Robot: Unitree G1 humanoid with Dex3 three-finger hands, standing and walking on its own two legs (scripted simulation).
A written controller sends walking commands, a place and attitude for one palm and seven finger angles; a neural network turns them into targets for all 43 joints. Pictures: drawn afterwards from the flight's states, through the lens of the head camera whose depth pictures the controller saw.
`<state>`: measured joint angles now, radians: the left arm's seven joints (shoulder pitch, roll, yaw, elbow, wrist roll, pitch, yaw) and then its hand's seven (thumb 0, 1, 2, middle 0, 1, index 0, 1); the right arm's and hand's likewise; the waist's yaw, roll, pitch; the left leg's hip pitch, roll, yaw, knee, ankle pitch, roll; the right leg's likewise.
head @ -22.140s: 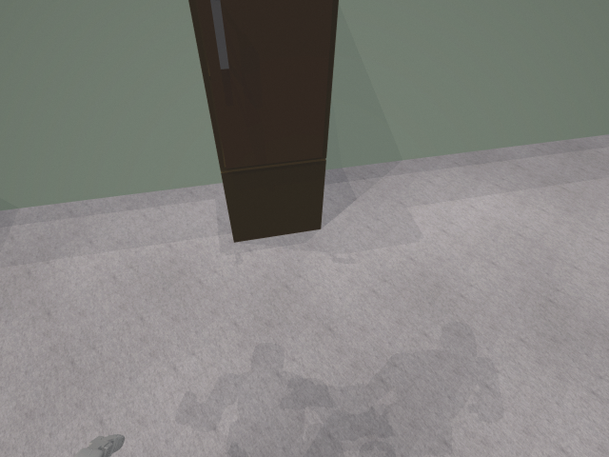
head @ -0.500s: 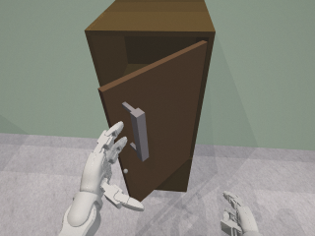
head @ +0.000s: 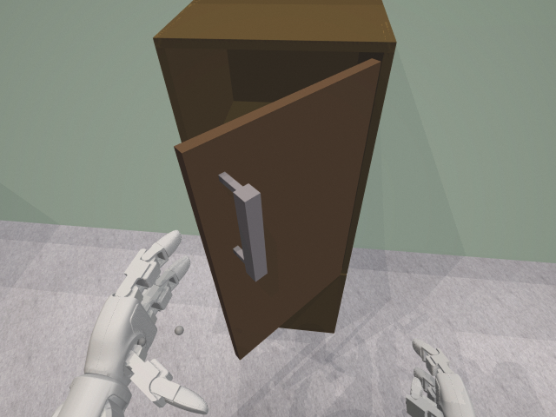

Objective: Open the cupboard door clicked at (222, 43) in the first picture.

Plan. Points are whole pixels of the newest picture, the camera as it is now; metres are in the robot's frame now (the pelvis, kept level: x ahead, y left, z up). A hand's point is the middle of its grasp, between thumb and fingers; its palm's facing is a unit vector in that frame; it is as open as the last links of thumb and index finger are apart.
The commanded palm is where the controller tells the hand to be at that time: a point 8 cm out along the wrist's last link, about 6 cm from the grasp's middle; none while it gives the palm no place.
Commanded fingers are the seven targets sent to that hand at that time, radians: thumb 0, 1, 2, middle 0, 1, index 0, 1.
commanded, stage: draw the hand back to the body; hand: left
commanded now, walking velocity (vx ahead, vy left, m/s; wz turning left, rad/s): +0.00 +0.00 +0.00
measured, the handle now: (242, 229) +0.33 +0.08 +0.13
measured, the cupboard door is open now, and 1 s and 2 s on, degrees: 48 48 48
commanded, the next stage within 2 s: step back with the hand held close in 1.54 s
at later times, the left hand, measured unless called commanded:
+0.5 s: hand (120, 324) +0.18 +0.19 +0.14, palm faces +0.00 -0.99 -0.11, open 16.1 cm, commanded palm +0.15 +0.24 +0.16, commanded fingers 0.00 -0.22 0.42 -0.16 -0.30 -0.16 -0.30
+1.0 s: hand (57, 289) +0.21 +0.26 +0.16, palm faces +0.36 -0.86 -0.36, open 11.0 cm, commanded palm +0.16 +0.31 +0.18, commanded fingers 0.00 0.65 0.80 -0.19 -0.30 -0.19 -0.30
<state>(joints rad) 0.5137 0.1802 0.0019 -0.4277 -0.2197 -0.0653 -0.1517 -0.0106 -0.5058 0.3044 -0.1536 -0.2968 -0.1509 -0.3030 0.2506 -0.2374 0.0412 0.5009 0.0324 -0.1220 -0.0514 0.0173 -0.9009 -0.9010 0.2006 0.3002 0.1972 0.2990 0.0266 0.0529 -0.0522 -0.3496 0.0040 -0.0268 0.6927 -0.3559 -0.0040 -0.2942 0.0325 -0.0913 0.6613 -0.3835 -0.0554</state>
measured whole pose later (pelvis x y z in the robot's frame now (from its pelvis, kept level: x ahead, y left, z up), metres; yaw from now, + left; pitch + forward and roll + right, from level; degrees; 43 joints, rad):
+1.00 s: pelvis +0.01 +0.03 +0.02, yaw -2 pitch -4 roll +0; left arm 0.49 0.32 0.25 -0.42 -0.06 -0.07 0.12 0.00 0.31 0.66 -0.19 -0.30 -0.19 -0.30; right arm 0.20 -0.22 0.04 0.63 0.00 -0.10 -0.08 0.02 -0.90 -0.90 0.20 0.30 0.20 0.30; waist 0.06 0.05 0.01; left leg -0.11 -0.02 0.02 0.43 -0.25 0.03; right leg -0.07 0.01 -0.04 0.39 -0.26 -0.02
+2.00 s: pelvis -0.02 +0.03 +0.02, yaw -3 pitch +0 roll -1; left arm 0.56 0.41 0.36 -0.46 -0.07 -0.12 0.12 0.02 0.89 0.90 -0.21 -0.30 -0.21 -0.30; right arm 0.17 -0.24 -0.02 0.57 0.03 0.03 -0.08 0.02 -0.90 -0.90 0.20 0.30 0.20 0.30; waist 0.01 0.04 0.03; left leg -0.25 0.00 0.03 0.47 -0.21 0.03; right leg -0.21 0.03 -0.03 0.42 -0.21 -0.02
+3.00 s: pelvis -0.26 +0.05 +0.01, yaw -4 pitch +3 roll -1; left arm 0.63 0.48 0.45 -0.63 -0.09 -0.19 0.13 0.02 0.88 0.90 -0.21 -0.30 -0.21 -0.30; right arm 0.17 -0.18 0.02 0.62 -0.01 -0.09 -0.04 0.01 -0.90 -0.90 0.20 0.30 0.20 0.30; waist 0.00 -0.01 0.00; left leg -0.60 0.01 0.00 0.64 -0.19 -0.02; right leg -0.10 0.05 -0.06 0.45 -0.40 -0.06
